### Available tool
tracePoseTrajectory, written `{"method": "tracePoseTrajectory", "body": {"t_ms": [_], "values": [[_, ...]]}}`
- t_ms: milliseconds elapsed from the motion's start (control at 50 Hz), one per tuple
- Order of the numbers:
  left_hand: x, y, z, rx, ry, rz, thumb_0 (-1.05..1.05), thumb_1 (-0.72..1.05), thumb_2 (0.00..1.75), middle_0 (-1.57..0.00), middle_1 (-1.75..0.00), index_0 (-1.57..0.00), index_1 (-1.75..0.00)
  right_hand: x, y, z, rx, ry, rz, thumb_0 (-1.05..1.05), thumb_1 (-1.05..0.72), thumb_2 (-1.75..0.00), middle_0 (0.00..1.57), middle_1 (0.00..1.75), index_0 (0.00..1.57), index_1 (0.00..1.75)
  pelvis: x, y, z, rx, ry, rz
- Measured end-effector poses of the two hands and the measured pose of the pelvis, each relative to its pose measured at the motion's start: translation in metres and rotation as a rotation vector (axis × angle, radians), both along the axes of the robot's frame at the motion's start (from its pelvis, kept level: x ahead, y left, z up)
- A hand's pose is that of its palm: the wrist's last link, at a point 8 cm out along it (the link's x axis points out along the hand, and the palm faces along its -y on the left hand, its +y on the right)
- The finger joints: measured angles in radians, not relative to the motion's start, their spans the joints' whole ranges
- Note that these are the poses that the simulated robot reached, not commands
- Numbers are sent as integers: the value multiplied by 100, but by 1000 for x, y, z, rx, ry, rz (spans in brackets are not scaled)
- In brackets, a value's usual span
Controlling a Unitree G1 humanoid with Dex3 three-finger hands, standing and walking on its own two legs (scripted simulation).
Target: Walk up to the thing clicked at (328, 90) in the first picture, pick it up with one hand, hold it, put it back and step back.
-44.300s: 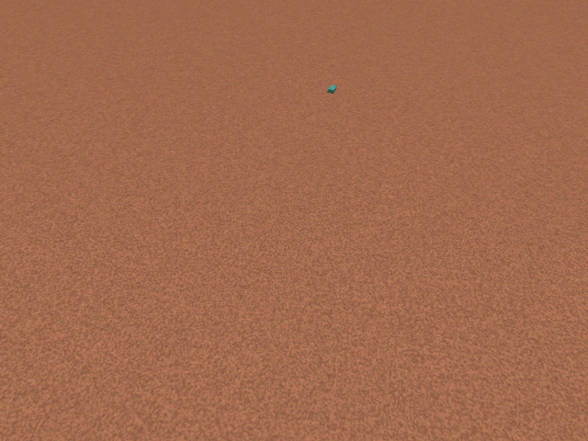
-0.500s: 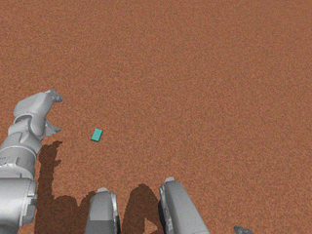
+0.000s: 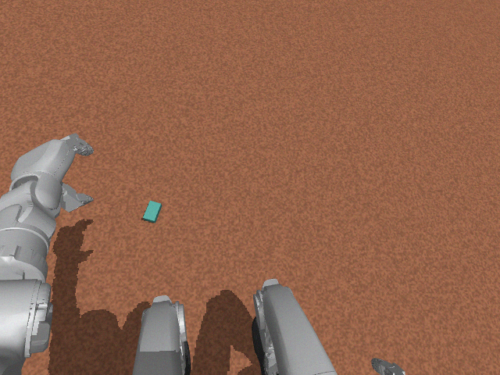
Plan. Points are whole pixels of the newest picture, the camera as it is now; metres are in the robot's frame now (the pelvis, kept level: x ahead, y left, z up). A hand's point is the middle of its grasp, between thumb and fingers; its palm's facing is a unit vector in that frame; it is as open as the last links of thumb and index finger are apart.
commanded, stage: go down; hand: left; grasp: from above
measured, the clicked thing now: (152, 211) +0.57 +0.17 -0.58
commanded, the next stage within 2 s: none
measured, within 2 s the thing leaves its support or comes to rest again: neither
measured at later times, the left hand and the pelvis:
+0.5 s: hand (73, 191) +0.45 +0.24 -0.10, palm faces -0.39 -0.48 -0.79, open 10.4 cm; pelvis -0.01 +0.00 -0.02, yaw +0 degrees
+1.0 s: hand (72, 192) +0.45 +0.24 -0.10, palm faces -0.38 -0.51 -0.77, open 10.5 cm; pelvis -0.01 +0.00 -0.02, yaw +0 degrees
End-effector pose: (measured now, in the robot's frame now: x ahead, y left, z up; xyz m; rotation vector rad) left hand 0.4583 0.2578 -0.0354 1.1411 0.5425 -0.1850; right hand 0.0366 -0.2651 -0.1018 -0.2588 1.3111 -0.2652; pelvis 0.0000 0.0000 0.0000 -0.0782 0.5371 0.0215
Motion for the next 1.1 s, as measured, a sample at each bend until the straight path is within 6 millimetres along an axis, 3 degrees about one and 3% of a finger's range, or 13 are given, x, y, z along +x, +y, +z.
{"method": "tracePoseTrajectory", "body": {"t_ms": [440,1100], "values": [[-3,3,-14,-47,0,32,0,15,70,-35,-61,-39,-61,-10,1,-16,5,5,3,0,-91,-89,21,30,20,30,-8,-1,-16,0,11,1],[-7,8,-13,-84,10,58,0,15,74,-29,-61,-34,-61,1,-2,-16,7,-20,22,0,-91,-89,21,30,20,30,-7,-3,-16,1,10,4]]}}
